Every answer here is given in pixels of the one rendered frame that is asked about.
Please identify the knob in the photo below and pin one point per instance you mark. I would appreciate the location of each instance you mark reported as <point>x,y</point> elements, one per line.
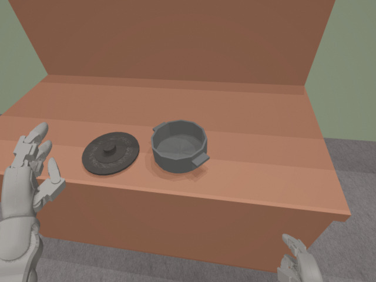
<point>109,147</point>

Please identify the left robot forearm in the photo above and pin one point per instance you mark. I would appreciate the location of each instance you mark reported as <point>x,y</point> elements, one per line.
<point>20,249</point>

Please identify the right robot hand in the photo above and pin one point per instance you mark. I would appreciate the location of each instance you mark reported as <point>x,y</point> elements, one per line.
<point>302,269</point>

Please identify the table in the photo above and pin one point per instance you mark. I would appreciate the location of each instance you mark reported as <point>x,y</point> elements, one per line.
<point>237,68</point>

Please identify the lid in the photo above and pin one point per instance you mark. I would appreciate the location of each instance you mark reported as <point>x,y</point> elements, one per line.
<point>96,161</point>

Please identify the pot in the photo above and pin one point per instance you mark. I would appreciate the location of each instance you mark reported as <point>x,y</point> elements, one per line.
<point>179,146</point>

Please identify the left robot hand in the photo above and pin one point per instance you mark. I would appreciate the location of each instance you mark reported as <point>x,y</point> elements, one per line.
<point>20,184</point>

